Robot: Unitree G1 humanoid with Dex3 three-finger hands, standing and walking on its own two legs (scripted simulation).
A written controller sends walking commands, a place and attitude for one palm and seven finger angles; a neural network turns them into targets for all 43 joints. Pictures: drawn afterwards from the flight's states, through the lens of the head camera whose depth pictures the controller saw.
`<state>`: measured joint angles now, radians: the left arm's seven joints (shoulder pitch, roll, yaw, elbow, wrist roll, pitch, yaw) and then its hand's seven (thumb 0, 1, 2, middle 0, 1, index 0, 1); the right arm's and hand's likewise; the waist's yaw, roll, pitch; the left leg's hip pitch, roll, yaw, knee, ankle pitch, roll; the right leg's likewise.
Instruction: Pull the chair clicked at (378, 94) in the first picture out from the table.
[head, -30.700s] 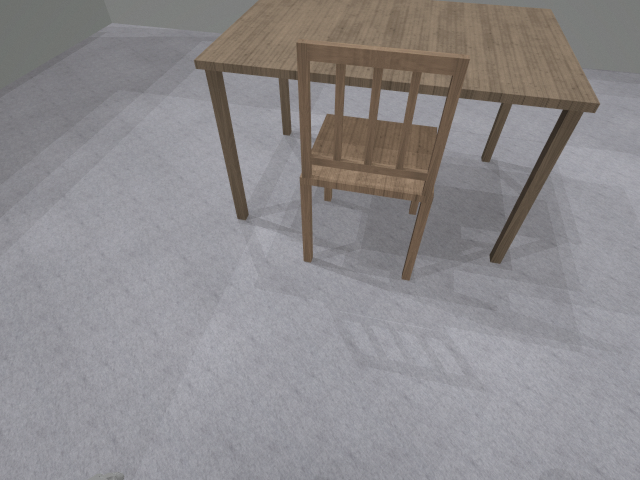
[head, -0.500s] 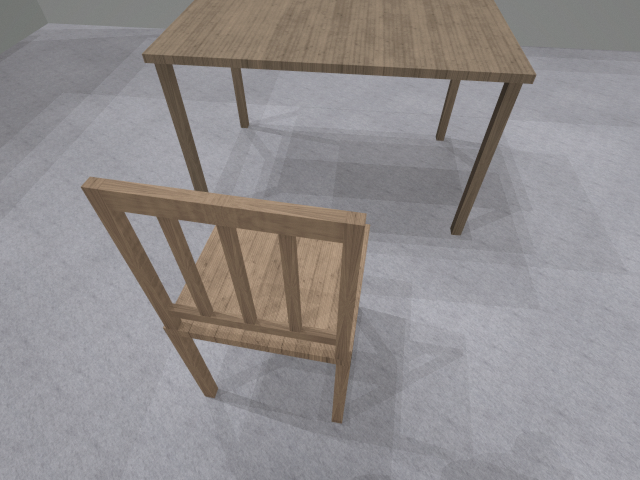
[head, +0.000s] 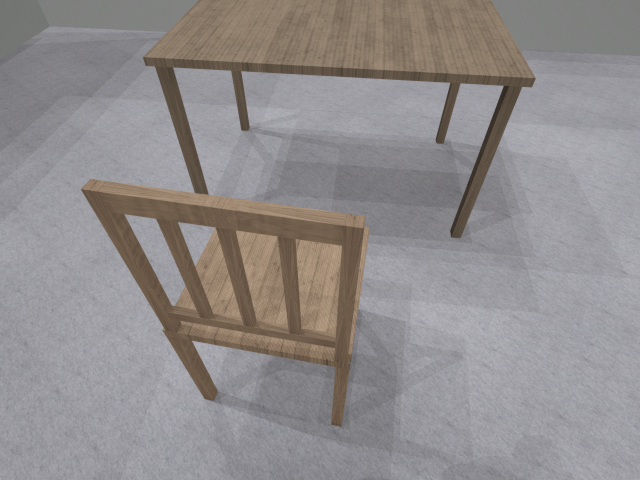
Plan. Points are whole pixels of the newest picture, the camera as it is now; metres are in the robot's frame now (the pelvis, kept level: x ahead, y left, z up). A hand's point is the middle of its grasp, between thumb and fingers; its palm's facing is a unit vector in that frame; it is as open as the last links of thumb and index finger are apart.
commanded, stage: look to check the result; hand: left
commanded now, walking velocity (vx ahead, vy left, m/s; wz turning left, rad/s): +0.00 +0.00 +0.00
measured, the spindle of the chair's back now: (239, 280) +0.45 +0.18 -0.09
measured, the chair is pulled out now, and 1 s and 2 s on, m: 0.64 0.64 0.64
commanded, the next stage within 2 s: stand and wait in 0.72 s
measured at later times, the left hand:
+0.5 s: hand out of the picture +0.00 +0.15 -0.17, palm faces +0.06 -0.98 -0.18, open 7.4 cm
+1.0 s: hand out of the picture +0.01 +0.15 -0.17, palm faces +0.07 -0.98 -0.17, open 7.4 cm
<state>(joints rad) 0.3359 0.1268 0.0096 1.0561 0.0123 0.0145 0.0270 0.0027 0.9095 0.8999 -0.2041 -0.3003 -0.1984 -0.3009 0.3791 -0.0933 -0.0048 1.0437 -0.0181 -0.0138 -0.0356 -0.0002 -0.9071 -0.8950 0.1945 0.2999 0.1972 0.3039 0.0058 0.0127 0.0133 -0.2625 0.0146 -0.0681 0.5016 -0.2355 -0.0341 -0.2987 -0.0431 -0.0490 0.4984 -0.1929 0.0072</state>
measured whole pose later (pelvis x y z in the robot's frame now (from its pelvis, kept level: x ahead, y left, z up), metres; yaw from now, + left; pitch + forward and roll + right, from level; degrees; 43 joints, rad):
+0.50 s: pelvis +0.01 -0.01 +0.00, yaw +0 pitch -1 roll +0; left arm 0.31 0.13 0.01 1.06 0.01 0.01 0.03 0.00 0.91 0.90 -0.20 -0.30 -0.20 -0.30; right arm 0.37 -0.11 0.00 1.07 -0.02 -0.01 -0.04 0.00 -0.91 -0.90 0.19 0.30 0.20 0.30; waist 0.00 0.01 0.03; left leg -0.25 0.03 -0.08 0.50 -0.24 -0.05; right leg -0.28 -0.03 -0.06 0.50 -0.21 0.00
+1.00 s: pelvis +0.01 -0.01 +0.00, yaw +1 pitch -1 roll +0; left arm 0.31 0.13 0.01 1.06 0.01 0.01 0.03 0.00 0.91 0.90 -0.20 -0.30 -0.20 -0.30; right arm 0.35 -0.10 0.00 1.08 -0.02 -0.01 -0.04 0.00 -0.91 -0.90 0.19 0.30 0.20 0.30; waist 0.01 0.01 0.03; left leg -0.23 0.03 -0.08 0.49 -0.25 -0.05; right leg -0.27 -0.03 -0.06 0.49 -0.21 0.00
